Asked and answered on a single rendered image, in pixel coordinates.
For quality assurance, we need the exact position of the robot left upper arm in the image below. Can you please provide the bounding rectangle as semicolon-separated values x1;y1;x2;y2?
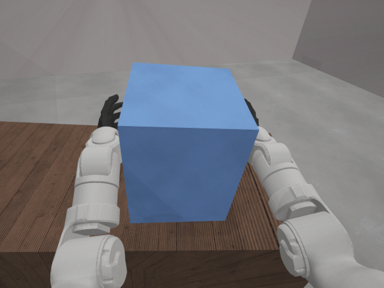
52;235;127;288

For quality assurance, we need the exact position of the robot right hand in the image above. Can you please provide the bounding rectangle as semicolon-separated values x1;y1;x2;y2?
244;99;259;126

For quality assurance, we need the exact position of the pedestal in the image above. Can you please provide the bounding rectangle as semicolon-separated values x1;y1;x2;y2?
0;121;308;288

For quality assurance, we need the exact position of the robot right forearm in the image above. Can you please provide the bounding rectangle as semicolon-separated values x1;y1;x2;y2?
247;126;355;258

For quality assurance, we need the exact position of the robot right upper arm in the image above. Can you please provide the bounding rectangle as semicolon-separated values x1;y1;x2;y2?
277;211;384;288

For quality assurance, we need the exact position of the carton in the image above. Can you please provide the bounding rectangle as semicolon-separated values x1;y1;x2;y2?
118;62;259;223

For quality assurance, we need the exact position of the robot left hand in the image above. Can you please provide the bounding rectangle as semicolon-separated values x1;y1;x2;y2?
97;94;123;129

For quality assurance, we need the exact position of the robot left forearm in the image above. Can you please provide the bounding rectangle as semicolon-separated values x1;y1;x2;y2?
50;127;122;286

